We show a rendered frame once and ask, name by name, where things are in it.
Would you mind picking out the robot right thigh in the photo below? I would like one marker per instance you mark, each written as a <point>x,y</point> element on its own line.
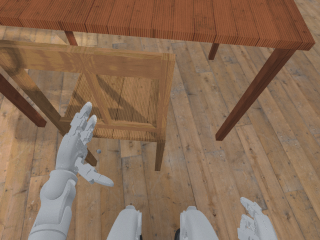
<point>195,226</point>

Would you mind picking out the robot right shin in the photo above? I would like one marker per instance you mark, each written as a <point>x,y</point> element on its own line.
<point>189,208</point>

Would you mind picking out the right robot hand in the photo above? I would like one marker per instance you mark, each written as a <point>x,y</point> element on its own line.
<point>260,228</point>

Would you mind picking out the left robot hand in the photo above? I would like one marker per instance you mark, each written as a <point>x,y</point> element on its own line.
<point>74,143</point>

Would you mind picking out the left robot forearm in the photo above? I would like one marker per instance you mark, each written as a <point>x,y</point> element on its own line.
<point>55,214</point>

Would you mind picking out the table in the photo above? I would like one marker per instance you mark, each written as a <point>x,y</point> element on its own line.
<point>259,23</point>

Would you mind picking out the chair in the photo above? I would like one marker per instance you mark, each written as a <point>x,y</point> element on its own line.
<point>129,90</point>

